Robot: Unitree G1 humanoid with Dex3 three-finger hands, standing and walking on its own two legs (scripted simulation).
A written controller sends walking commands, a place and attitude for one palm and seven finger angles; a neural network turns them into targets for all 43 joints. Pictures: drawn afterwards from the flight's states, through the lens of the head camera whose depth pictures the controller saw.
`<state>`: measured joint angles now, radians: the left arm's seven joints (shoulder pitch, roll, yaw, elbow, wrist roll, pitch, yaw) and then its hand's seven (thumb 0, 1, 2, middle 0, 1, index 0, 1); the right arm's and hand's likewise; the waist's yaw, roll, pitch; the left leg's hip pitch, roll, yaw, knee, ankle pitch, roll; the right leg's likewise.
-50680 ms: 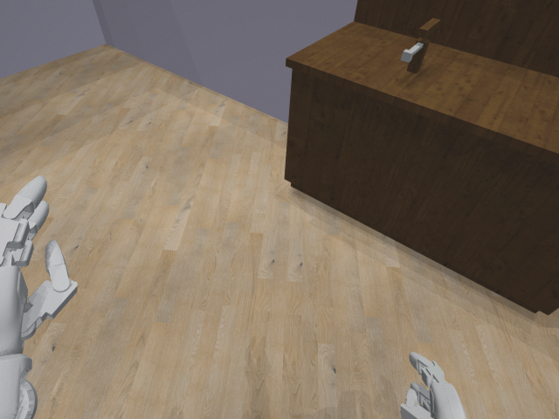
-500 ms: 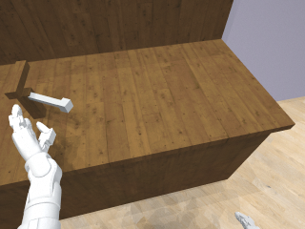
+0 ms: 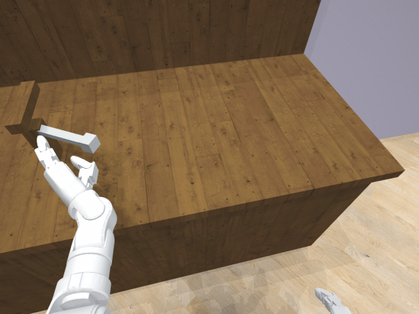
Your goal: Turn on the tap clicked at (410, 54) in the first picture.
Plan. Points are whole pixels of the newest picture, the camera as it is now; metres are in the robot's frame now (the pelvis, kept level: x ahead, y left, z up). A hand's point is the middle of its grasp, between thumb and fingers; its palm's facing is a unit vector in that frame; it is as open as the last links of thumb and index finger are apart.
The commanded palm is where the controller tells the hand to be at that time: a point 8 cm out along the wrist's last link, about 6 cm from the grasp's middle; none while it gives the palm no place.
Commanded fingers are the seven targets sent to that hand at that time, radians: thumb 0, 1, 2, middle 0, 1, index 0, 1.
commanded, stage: push the lever round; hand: left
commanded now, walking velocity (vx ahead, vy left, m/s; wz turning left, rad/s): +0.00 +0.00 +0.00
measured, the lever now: (89, 143) +0.43 +0.27 +0.07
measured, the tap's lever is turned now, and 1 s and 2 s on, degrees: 59 71 84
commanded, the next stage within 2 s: lift the hand up off the lever in 1.08 s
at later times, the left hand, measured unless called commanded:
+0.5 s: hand (99, 155) +0.40 +0.24 +0.07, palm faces +0.83 -0.56 -0.07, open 7.8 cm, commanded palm +0.35 +0.25 +0.07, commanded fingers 0.00 0.90 0.90 -0.15 -0.15 -0.15 -0.15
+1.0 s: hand (109, 146) +0.43 +0.23 +0.07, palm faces +0.82 -0.57 -0.07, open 7.7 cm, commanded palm +0.38 +0.24 +0.07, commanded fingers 0.00 0.90 0.90 -0.15 -0.15 -0.15 -0.15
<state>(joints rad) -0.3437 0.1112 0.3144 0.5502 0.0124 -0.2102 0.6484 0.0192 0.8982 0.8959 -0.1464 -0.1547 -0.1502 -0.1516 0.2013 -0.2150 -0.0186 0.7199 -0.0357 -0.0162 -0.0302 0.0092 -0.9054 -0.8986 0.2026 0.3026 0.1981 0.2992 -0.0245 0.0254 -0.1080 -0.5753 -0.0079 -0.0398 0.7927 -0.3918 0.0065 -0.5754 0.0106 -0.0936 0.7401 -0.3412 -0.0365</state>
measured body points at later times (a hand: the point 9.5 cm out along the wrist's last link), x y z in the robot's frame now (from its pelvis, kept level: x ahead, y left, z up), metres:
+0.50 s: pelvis +0.01 -0.01 +0.00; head +0.05 +0.00 +0.45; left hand +0.35 +0.27 +0.07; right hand +0.11 -0.26 -0.12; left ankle +0.00 +0.11 -0.71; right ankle +0.01 -0.10 -0.71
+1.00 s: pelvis +0.00 -0.01 +0.00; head +0.05 +0.00 +0.44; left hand +0.38 +0.26 +0.07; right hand +0.09 -0.26 -0.13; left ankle +0.00 +0.11 -0.71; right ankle +0.01 -0.10 -0.71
